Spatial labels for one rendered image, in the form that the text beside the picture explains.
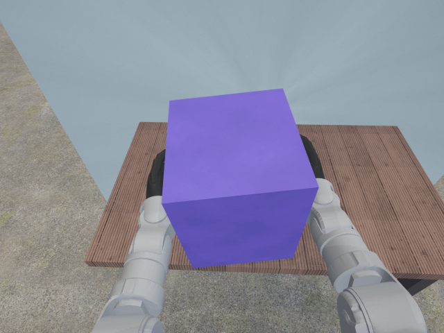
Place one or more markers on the left robot hand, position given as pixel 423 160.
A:
pixel 155 178

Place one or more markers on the robot right forearm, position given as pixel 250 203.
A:
pixel 349 261

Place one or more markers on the right robot hand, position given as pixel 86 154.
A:
pixel 313 158

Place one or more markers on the robot left forearm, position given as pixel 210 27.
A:
pixel 140 286

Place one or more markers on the carton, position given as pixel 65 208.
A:
pixel 238 185

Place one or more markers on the robot right upper arm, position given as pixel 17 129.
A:
pixel 378 308

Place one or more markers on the robot left upper arm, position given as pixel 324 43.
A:
pixel 143 323

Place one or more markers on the table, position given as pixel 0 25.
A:
pixel 381 185

